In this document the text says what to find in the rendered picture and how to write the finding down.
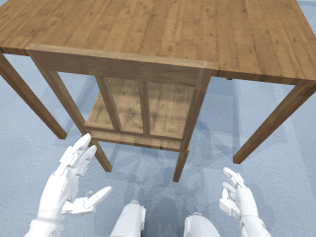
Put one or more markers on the left robot thigh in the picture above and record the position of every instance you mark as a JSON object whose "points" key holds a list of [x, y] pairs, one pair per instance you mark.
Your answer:
{"points": [[130, 222]]}

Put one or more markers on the chair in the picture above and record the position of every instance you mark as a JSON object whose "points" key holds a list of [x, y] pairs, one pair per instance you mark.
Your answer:
{"points": [[144, 100]]}

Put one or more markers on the right robot forearm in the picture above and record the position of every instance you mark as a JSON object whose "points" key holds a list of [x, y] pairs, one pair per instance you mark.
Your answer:
{"points": [[253, 226]]}

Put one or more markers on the right robot hand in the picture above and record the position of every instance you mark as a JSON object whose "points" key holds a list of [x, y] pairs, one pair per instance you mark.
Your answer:
{"points": [[241, 202]]}

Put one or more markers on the left robot forearm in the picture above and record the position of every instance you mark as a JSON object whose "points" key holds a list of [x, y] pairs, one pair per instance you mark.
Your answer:
{"points": [[40, 227]]}

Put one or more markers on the table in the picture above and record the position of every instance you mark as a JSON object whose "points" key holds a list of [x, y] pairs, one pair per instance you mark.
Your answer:
{"points": [[256, 40]]}

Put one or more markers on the left robot hand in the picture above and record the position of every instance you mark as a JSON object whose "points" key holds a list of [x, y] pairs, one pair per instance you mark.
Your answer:
{"points": [[63, 183]]}

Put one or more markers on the right robot thigh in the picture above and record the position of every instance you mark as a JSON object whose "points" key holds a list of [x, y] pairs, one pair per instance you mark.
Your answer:
{"points": [[199, 226]]}

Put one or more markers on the robot thigh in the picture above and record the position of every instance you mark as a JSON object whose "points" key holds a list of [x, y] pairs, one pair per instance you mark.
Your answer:
{"points": [[130, 222], [199, 226]]}

